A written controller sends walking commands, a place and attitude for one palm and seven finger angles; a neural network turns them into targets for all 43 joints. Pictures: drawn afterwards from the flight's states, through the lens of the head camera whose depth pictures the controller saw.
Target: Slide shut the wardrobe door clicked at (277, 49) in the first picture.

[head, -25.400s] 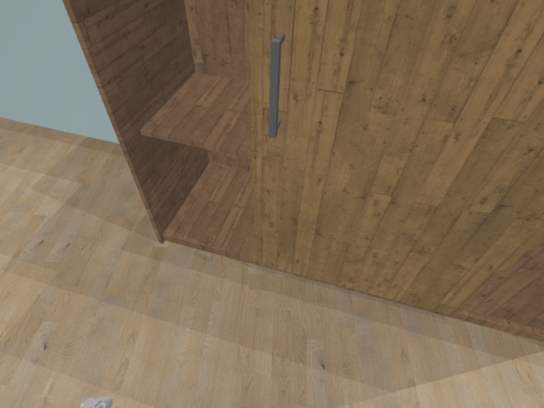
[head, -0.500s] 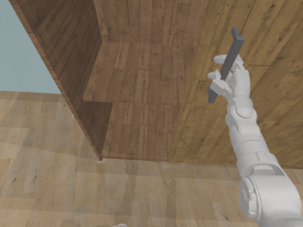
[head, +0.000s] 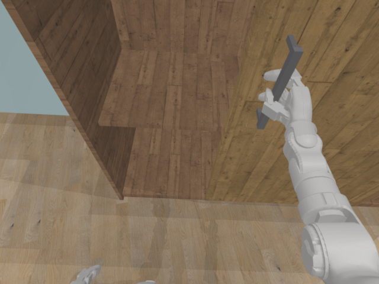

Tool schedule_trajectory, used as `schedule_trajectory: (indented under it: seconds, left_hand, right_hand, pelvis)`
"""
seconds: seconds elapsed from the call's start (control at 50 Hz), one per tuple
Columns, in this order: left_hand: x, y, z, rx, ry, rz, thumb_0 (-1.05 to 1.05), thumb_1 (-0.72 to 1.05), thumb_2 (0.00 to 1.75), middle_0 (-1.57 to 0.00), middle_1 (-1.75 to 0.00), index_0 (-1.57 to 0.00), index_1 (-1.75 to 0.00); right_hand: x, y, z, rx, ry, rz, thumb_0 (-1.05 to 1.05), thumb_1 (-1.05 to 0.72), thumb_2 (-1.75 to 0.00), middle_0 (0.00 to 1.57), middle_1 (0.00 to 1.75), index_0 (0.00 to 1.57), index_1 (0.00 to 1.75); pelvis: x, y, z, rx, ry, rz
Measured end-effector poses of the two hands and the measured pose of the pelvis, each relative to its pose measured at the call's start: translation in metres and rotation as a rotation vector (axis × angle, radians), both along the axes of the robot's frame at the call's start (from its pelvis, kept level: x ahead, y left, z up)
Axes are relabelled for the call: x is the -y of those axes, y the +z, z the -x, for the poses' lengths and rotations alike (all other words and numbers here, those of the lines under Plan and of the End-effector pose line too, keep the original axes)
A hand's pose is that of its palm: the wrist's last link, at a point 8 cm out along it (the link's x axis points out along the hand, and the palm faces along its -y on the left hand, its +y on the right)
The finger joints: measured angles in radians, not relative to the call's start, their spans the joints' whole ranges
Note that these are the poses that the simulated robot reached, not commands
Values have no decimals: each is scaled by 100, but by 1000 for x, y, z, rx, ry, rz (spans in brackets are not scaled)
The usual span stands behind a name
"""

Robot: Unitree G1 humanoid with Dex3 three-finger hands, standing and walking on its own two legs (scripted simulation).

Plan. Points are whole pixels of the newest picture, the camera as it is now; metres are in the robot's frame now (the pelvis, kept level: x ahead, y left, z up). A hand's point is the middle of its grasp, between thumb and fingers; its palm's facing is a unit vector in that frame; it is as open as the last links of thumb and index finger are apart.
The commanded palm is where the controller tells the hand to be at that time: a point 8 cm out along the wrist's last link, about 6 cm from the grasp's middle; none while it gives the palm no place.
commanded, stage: step sideways, sliding the door along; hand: right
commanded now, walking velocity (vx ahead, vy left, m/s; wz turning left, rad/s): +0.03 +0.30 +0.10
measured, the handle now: (273, 88) +0.52 -0.13 +0.11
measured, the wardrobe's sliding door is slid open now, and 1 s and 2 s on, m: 0.44 0.35 0.05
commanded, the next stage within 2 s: none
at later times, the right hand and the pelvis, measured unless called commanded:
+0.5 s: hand (258, 103) +0.47 -0.09 +0.12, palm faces +0.18 +0.97 -0.14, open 5.9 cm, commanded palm +0.44 -0.07 +0.12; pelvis +0.02 +0.07 +0.00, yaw -3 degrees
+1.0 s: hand (220, 99) +0.47 -0.01 +0.12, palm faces +0.31 +0.94 -0.13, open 6.2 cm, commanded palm +0.43 +0.01 +0.12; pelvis +0.09 +0.19 +0.01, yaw -5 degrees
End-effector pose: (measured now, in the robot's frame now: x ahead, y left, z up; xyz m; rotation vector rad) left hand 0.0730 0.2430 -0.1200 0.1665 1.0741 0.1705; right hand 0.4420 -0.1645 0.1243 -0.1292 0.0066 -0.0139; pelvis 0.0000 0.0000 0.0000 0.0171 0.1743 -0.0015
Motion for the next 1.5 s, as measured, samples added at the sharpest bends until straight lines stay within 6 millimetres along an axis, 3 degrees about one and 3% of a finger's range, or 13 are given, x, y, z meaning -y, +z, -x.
schedule_trajectory:
  seconds: [0.1,0.2,0.28,0.36,0.48,0.64,0.74,0.84,0.9,1.1,1.24,1.36,1.5]
  left_hand:
    - [-4,1,-11,29,40,-12,1,90,90,-20,-30,-20,-30]
    - [-11,-9,-12,12,12,29,1,90,90,-20,-30,-20,-30]
    - [-27,-24,-16,-29,-13,48,1,90,90,-20,-30,-20,-30]
    - [-48,-19,-30,-58,-47,15,1,90,90,-20,-30,-20,-30]
    - [-72,-6,-75,12,-127,-51,1,90,90,-20,-30,-20,-30]
    - [-75,2,-139,127,-214,52,1,91,90,-19,-30,-20,-29]
    - [-88,1,-178,195,-217,121,1,90,90,-20,-30,-20,-30]
    - [-109,14,-208,230,-239,72,1,90,90,-20,-30,-20,-30]
    - [-121,18,-221,243,-255,46,1,90,90,-20,-30,-20,-30]
    - [-145,12,-249,258,-336,164,1,90,90,-19,-30,-20,-30]
    - [-183,21,-263,270,-287,138,1,90,90,-20,-30,-20,-30]
    - [-216,33,-255,281,-241,58,1,90,90,-19,-30,-20,-30]
    - [-242,44,-227,279,-239,44,1,91,90,-19,-30,-19,-29]
  right_hand:
    - [-1,2,1,-22,-24,11,-1,-78,-82,36,136,29,140]
    - [-6,4,3,-47,-90,14,0,-79,-83,35,133,28,140]
    - [-12,4,4,-50,-156,24,0,-80,-85,32,130,24,140]
    - [-16,4,5,-57,-188,16,0,-81,-85,29,129,21,140]
    - [-20,1,5,-5,-172,6,0,-82,-86,33,132,19,140]
    - [-35,0,6,15,-220,22,0,-80,-87,38,134,18,140]
    - [-52,-1,7,32,-291,42,0,-79,-88,41,132,14,140]
    - [-71,-1,8,37,-315,36,0,-79,-88,40,131,12,140]
    - [-83,-3,9,71,-289,12,1,-80,-88,40,133,12,140]
    - [-134,-3,12,93,-327,43,0,-79,-88,45,136,12,140]
    - [-178,-2,15,77,-330,35,0,-80,-86,42,133,12,140]
    - [-214,-5,17,133,-224,-16,2,-81,-86,41,136,16,140]
    - [-254,-2,20,108,-133,4,2,-81,-85,41,139,19,139]
  pelvis:
    - [-5,2,4,57,27,12]
    - [-24,1,2,125,25,24]
    - [-43,-4,-5,148,-6,15]
    - [-56,2,-6,158,-44,32]
    - [-68,0,-14,165,-50,39]
    - [-111,2,-44,206,-43,21]
    - [-146,0,-65,209,-86,19]
    - [-159,13,-70,154,-100,51]
    - [-165,8,-76,159,-104,31]
    - [-227,1,-109,221,-97,32]
    - [-252,17,-110,148,-74,81]
    - [-256,12,-107,142,-39,42]
    - [-281,18,-99,206,-12,7]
